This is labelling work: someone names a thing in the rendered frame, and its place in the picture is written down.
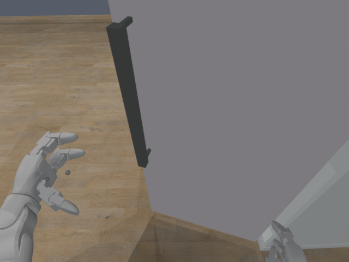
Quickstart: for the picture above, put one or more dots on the handle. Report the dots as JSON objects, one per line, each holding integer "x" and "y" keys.
{"x": 118, "y": 38}

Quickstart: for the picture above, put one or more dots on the right robot hand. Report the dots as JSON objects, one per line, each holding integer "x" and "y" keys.
{"x": 287, "y": 248}

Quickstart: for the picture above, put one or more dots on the left robot forearm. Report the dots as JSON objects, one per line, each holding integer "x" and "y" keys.
{"x": 18, "y": 219}

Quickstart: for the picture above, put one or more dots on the left robot hand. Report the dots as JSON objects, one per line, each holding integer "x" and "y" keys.
{"x": 29, "y": 178}

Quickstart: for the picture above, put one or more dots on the fridge door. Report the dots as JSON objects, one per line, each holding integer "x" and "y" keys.
{"x": 242, "y": 103}

